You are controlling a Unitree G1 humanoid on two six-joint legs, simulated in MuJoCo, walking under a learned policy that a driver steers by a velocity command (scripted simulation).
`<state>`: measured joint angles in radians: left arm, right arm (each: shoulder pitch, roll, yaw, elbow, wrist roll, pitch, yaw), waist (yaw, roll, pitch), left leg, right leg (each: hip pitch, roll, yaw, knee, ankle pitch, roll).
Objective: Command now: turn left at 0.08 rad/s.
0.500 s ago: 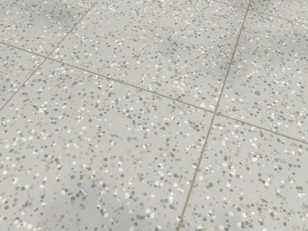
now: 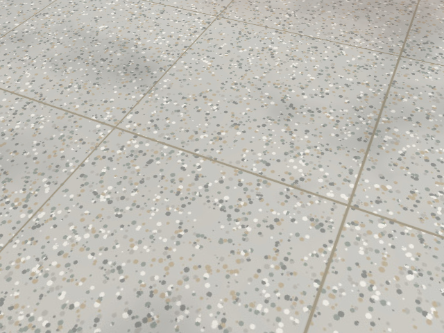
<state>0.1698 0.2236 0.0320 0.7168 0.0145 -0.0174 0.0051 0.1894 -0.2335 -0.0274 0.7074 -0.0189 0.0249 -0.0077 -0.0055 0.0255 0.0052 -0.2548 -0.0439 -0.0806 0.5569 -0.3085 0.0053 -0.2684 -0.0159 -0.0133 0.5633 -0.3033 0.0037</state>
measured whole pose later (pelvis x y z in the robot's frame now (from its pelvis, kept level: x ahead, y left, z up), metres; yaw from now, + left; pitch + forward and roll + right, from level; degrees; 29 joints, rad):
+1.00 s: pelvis +0.04 -0.01 +0.02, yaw +0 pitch +2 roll +1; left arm 0.36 0.26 0.06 0.95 -0.01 -0.07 0.02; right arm 0.21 -0.25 -0.08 0.94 0.01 -0.07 0.00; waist 0.03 -0.03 -0.03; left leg -0.44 0.07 0.02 0.80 -0.31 0.02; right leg -0.09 -0.01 -0.01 0.30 -0.24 -0.03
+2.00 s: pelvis +0.76 -0.03 -0.01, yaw -26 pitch +3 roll +1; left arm 0.49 0.29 0.08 0.91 -0.01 -0.08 -0.01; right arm -0.09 -0.24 0.03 0.62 -0.04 -0.08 0.03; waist 0.14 0.00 0.04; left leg -0.69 0.06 -0.05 0.56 0.05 -0.02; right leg 0.14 0.15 0.27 0.26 -0.39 -0.17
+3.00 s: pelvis +1.46 -0.58 -0.03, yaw -34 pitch +0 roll +0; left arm 0.22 0.26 0.00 0.76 0.00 -0.09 0.02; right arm 0.20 -0.32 -0.05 0.71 -0.02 -0.06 0.04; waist -0.02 0.04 0.10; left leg -0.50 -0.17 0.05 0.60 -0.09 0.17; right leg -0.29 0.10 0.05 1.47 -0.49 0.06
